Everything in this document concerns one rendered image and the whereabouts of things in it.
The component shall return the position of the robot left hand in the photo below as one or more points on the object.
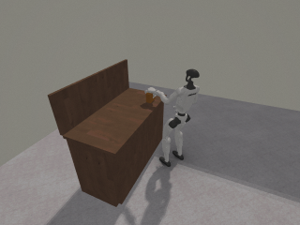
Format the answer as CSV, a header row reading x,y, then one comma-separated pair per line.
x,y
150,90

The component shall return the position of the robot head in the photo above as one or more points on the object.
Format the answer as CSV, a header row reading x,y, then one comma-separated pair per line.
x,y
192,73

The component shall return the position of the table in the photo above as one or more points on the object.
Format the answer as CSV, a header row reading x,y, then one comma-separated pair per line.
x,y
111,131

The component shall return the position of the left robot forearm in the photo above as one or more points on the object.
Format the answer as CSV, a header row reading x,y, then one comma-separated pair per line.
x,y
161,95

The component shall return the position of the sponge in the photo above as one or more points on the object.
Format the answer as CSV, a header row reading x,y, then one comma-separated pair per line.
x,y
149,97

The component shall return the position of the robot right upper arm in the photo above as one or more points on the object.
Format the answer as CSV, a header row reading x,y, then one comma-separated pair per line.
x,y
196,97

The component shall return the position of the right robot foot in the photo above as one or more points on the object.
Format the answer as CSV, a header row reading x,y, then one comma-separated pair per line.
x,y
176,154

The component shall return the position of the robot left upper arm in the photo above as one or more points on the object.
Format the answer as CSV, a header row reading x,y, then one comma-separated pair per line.
x,y
177,93

